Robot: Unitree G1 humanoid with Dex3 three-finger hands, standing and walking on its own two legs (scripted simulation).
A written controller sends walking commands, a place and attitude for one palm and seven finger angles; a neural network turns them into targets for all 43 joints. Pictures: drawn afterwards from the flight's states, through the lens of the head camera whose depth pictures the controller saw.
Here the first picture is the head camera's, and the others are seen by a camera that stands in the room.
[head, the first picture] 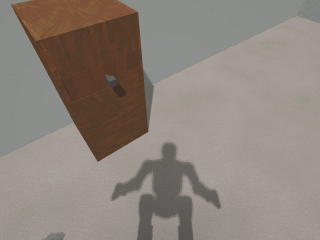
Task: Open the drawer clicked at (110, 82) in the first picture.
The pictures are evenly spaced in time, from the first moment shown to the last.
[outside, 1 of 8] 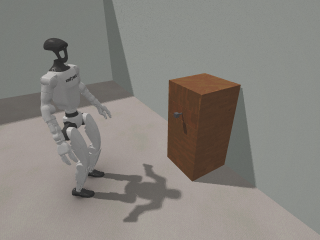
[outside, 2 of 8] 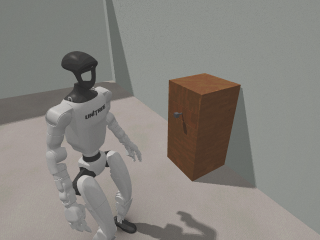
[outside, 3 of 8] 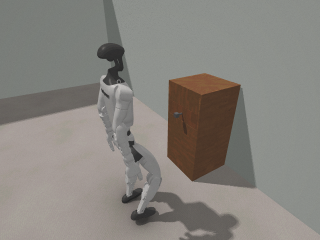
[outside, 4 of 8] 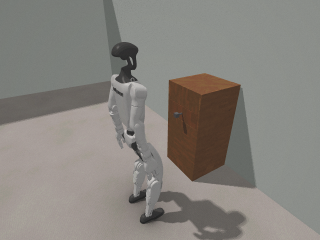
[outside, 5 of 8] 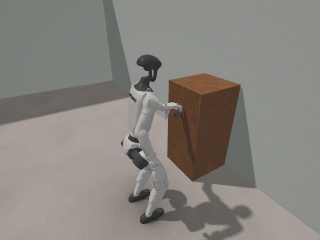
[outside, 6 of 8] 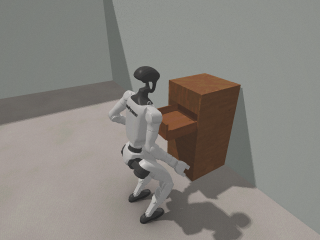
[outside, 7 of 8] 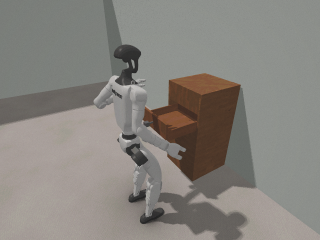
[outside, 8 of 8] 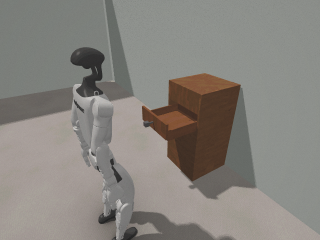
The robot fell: no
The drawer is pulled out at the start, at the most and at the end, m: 0.00 0.30 0.30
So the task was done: yes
